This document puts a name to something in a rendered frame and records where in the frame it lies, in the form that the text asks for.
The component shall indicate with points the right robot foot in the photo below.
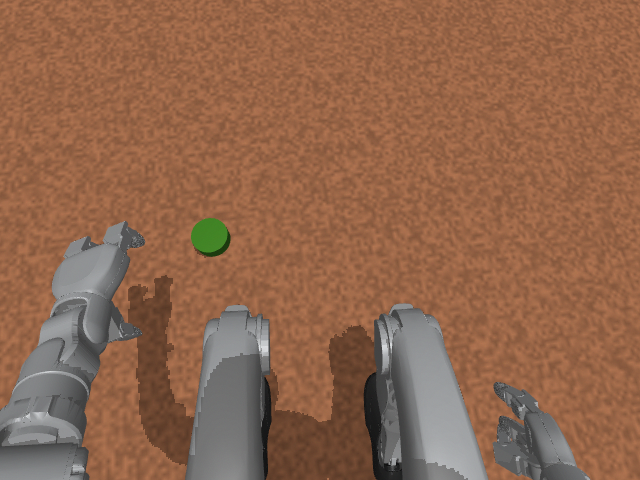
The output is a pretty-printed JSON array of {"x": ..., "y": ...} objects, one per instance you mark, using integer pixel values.
[{"x": 382, "y": 471}]

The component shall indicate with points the left robot hand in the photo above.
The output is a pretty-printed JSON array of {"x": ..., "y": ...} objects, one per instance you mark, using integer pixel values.
[{"x": 100, "y": 269}]

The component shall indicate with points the left robot arm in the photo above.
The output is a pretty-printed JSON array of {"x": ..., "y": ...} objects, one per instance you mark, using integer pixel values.
[{"x": 43, "y": 426}]

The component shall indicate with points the tin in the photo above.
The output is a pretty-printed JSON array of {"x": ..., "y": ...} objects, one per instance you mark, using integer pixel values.
[{"x": 211, "y": 237}]

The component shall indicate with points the right robot arm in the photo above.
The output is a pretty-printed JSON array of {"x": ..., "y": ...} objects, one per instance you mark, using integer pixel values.
[{"x": 563, "y": 472}]

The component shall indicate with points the right robot hand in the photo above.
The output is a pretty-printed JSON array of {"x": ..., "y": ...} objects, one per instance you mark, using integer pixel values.
[{"x": 536, "y": 445}]

